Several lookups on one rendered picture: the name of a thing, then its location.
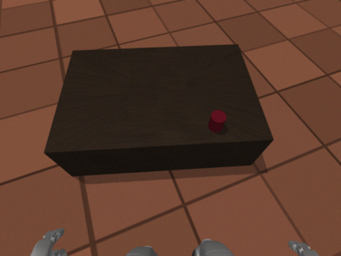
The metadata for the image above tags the left robot hand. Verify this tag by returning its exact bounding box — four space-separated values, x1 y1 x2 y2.
30 228 70 256

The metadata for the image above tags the can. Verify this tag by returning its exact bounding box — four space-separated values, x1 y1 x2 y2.
208 110 226 132

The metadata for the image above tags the right robot hand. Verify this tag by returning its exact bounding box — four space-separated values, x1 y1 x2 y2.
288 241 319 256

